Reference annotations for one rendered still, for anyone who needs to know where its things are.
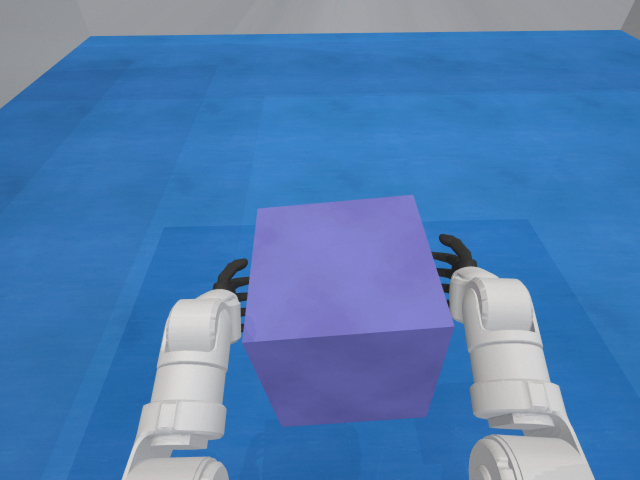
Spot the right robot hand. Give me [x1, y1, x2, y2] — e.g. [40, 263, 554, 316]
[431, 234, 477, 307]

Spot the left robot hand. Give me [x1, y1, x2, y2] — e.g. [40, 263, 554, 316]
[213, 258, 250, 332]

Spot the left robot upper arm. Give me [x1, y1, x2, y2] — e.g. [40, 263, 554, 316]
[125, 457, 229, 480]

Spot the carton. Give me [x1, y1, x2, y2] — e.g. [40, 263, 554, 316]
[242, 195, 455, 427]

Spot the robot right forearm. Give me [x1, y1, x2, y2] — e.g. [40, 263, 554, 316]
[449, 267, 595, 480]

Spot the right robot upper arm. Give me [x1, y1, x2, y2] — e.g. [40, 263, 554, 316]
[469, 434, 594, 480]

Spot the robot left forearm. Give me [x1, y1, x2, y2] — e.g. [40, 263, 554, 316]
[122, 289, 241, 480]

